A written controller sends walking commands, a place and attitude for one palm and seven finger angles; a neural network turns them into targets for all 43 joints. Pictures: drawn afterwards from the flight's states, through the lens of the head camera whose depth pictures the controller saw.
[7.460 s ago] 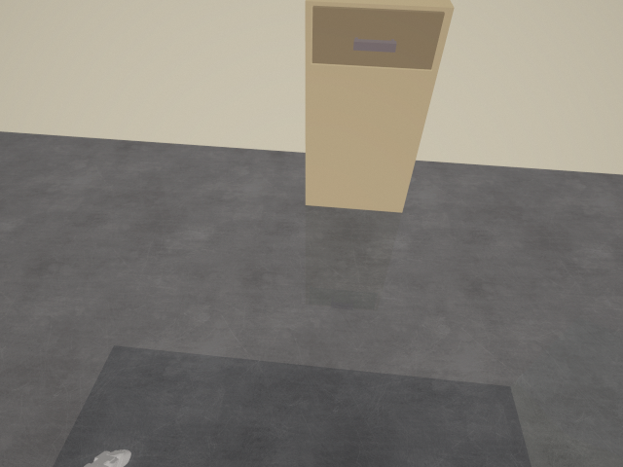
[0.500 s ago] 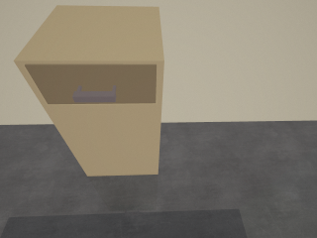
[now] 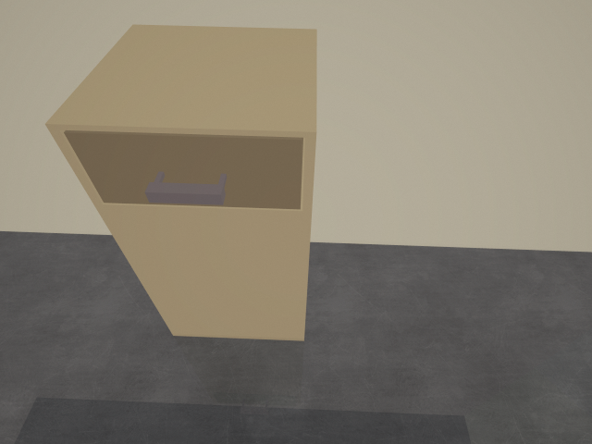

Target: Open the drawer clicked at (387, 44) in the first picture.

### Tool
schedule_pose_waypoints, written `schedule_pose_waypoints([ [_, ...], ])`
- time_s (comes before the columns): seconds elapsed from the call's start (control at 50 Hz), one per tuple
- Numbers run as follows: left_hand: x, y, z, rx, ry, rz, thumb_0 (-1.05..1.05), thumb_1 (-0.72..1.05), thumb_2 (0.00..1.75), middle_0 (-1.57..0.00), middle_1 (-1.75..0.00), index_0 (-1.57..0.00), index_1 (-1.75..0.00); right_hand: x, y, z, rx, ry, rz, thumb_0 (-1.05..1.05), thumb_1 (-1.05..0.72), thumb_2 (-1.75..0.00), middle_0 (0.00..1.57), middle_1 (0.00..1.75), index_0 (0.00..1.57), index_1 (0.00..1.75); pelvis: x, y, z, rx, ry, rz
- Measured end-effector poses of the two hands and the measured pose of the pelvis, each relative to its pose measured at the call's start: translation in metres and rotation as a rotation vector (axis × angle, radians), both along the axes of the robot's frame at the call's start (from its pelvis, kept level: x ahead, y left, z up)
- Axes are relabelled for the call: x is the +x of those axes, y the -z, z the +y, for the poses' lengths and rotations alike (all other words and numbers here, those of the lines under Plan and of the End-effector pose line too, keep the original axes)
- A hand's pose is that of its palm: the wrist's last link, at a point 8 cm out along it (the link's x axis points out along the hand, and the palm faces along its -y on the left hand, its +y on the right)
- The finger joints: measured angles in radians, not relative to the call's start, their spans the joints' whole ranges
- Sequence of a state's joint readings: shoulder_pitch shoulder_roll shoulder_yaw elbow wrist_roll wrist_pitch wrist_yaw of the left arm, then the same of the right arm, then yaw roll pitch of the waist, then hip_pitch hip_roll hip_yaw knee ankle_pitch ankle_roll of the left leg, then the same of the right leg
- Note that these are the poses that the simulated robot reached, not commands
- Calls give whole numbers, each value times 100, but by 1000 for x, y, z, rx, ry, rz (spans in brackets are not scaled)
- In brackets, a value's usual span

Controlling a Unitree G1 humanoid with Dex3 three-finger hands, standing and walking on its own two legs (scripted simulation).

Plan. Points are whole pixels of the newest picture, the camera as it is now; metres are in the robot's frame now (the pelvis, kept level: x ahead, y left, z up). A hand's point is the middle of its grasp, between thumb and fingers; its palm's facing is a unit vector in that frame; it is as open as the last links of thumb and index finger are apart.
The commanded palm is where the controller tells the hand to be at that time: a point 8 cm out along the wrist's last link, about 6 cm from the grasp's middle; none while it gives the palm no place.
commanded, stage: look again from close up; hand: left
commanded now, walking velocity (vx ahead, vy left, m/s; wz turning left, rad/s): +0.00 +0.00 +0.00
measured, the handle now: (189, 185) +0.55 +0.24 +0.01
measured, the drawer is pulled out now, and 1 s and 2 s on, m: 0.00 0.00 0.00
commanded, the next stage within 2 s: raise the hand with hooked fingers in 0.58 s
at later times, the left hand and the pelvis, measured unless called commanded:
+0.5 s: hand out of the picture +0.00 +0.21 -0.18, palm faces +0.00 -0.98 -0.19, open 7.4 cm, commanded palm none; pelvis -0.01 +0.04 -0.01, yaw -2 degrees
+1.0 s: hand (144, 381) +0.20 +0.22 -0.03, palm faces -0.01 -0.36 -0.93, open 8.0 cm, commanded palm +0.13 +0.25 -0.02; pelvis -0.03 +0.03 -0.03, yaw -5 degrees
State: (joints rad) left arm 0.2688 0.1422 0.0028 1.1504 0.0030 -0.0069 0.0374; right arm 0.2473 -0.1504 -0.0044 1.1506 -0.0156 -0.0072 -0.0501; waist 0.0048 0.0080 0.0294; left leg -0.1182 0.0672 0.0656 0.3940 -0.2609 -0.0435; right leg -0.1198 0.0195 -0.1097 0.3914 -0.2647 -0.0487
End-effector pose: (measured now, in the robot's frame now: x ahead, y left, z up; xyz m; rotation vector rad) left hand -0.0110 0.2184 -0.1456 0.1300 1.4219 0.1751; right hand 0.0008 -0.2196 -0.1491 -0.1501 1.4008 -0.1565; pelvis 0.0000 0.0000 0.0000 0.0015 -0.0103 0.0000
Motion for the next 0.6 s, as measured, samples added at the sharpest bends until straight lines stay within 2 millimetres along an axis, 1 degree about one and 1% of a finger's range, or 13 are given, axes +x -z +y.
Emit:
schedule_pose_waypoints([
  [0.08, -11, 0, -6, -14, -5, 35, 1, 93, 89, -20, -30, -20, -30, 0, 0, 1, 4, -1, 9, 1, -92, -90, 20, 30, 20, 30, 2, -1, 0, 2, 2, 0],
  [0.14, -17, 0, -7, -7, 9, 26, 1, 92, 89, -20, -30, -20, -30, 1, 1, 1, 3, 3, 0, 1, -92, -90, 20, 30, 20, 30, -2, 1, 5, -14, 13, 13],
  [0.22, -22, 5, 1, -20, 33, 21, 1, 91, 89, -20, -30, -20, -30, 5, 5, 7, -6, 17, -59, 1, -92, -90, 20, 30, 20, 30, -6, 7, 17, -36, 17, 8],
  [0.28, -18, 9, 11, -22, 32, 6, 1, 91, 89, -21, -30, -20, -30, 2, 3, 17, -10, 14, -80, 1, -93, -90, 20, 30, 20, 30, -6, 8, 24, -21, 19, -2],
  [0.36, -7, 10, 25, -18, 40, -37, 1, 91, 89, -20, -30, -20, -30, -8, 2, 29, -6, 10, -75, 1, -93, -90, 20, 30, 20, 30, -8, 8, 33, -14, 25, -11],
  [0.46, 4, 8, 39, -9, 56, -70, 1, 91, 90, -20, -30, -20, -30, -26, 3, 46, 14, 14, -43, 1, -93, -90, 20, 30, 20, 30, -11, 7, 40, -7, 29, -12],
  [0.6, 4, 5, 48, -3, 70, -54, 1, 91, 90, -20, -30, -20, -30, -49, 4, 63, 47, 32, 15, 0, -91, -90, 20, 30, 20, 30, -13, 6, 46, 0, 34, -1],
])
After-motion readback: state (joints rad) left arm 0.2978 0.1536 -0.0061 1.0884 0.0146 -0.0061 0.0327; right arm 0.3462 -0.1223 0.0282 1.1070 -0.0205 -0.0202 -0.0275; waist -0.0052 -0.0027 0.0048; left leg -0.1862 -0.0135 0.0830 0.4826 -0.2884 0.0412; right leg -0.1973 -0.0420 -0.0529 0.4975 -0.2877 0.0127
